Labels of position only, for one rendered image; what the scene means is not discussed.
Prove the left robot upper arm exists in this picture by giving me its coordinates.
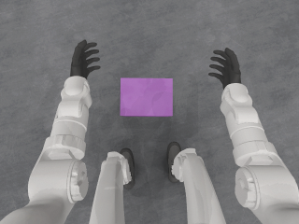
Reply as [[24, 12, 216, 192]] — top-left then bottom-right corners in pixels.
[[0, 159, 89, 224]]

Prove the left robot shin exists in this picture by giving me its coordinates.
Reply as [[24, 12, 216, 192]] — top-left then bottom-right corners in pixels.
[[101, 151, 132, 185]]

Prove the carton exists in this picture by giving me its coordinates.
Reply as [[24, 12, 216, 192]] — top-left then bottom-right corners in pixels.
[[120, 77, 173, 117]]

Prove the robot right forearm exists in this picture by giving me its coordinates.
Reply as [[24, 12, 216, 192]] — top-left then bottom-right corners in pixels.
[[220, 83, 299, 202]]

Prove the robot left hand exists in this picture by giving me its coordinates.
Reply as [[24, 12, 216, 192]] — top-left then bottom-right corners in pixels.
[[70, 39, 101, 79]]

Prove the right robot upper arm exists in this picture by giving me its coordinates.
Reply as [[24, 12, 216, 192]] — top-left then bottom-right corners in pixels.
[[235, 165, 299, 224]]

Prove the right robot foot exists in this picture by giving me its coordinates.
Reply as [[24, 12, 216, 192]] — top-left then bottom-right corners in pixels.
[[166, 142, 181, 183]]

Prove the robot right hand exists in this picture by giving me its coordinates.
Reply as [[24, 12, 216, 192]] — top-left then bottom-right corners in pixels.
[[208, 48, 242, 89]]

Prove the robot left forearm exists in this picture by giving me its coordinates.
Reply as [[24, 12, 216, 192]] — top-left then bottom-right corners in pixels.
[[28, 76, 93, 200]]

